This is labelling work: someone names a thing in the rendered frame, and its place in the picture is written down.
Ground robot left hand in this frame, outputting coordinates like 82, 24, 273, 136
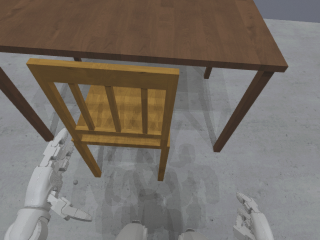
24, 128, 93, 222

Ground left robot forearm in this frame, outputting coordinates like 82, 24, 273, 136
4, 207, 51, 240

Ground left robot shin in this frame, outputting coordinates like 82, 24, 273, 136
131, 220, 141, 224

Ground table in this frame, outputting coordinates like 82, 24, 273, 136
0, 0, 289, 153

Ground robot right hand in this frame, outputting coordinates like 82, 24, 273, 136
233, 192, 274, 240

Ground robot left thigh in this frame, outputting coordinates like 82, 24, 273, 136
115, 223, 148, 240

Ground chair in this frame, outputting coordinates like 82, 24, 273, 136
26, 58, 180, 181

